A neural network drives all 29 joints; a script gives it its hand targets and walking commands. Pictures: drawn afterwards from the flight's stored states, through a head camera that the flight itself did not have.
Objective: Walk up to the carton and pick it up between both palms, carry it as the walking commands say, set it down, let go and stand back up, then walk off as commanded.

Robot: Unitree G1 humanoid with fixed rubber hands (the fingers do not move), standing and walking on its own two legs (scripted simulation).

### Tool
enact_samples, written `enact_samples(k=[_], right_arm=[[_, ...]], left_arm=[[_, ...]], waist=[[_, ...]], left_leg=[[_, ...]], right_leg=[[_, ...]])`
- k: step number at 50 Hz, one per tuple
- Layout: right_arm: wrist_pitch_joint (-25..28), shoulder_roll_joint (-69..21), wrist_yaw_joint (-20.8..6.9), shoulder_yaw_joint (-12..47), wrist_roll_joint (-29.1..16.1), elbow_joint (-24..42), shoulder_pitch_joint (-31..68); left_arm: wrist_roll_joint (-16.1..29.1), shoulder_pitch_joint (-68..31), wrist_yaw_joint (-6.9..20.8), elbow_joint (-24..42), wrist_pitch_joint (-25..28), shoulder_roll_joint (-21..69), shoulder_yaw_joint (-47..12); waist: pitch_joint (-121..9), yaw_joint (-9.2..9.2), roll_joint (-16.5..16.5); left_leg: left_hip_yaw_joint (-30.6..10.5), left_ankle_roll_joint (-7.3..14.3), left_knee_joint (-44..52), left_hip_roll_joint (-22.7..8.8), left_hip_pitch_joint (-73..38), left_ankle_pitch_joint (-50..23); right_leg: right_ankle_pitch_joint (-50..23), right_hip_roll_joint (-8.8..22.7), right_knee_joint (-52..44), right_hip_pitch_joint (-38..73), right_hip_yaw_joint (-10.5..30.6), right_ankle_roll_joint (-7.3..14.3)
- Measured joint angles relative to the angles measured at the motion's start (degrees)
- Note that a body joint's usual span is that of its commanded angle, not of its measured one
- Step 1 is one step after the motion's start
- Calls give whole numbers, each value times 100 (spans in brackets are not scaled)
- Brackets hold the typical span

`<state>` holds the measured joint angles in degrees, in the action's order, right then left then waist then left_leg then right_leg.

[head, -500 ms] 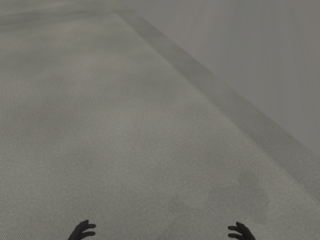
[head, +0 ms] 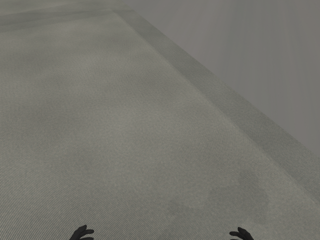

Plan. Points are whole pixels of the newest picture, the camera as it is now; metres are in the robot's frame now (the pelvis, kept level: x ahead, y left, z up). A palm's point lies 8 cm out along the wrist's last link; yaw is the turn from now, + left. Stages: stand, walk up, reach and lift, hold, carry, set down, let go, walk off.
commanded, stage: stand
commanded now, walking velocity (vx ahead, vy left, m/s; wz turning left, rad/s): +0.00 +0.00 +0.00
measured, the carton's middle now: out of the picture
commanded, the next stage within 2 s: walk up in 0.90 s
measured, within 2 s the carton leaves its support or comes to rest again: neither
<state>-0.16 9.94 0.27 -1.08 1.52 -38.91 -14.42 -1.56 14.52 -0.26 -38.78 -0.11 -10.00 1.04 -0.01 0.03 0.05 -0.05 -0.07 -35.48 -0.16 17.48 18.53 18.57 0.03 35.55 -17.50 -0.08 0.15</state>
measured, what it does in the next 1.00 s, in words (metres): stands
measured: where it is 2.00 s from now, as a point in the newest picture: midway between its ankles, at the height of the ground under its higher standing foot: outside the picture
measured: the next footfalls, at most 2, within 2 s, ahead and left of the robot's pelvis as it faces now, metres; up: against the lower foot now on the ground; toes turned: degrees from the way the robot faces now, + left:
left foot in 1.42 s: +0.00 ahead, +0.14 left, +0.00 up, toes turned +16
right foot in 1.90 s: +0.04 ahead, -0.08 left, +0.00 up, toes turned +25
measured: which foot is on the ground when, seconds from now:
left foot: down 0.00-1.00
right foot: down 0.00-1.00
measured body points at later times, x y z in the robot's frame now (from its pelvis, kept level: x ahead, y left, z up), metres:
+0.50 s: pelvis +0.00 +0.00 +0.00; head +0.01 +0.00 +0.45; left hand +0.11 +0.23 -0.12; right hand +0.10 -0.23 -0.12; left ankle +0.00 +0.12 -0.73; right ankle +0.00 -0.12 -0.73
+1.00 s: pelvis +0.00 +0.00 +0.01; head +0.01 +0.00 +0.46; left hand +0.06 +0.24 -0.13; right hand +0.06 -0.24 -0.13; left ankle +0.00 +0.12 -0.73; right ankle +0.00 -0.12 -0.73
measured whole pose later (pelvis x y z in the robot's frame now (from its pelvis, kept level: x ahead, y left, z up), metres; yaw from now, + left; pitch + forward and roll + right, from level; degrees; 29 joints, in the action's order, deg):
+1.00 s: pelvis +0.00 +0.00 +0.01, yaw +0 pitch -1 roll +0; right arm 0.3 9.7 1.5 -2.4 1.0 -50.6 -16.1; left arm -1.0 16.2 -1.5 -50.3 0.4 -9.9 2.3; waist 1.3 0.0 0.0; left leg -0.3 -0.2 -29.4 -0.2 13.3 15.5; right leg 15.5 0.0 29.5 -13.3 0.1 0.2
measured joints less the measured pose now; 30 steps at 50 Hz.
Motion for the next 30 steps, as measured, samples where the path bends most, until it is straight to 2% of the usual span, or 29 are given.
enact_samples(k=[30], right_arm=[[21,-20,54,-87,-22,-455,-94]], left_arm=[[21,101,-59,-434,25,8,73]], waist=[[52,2,2]], left_leg=[[-12,-5,264,1,-179,-135]], right_leg=[[-131,-2,-255,176,10,3]])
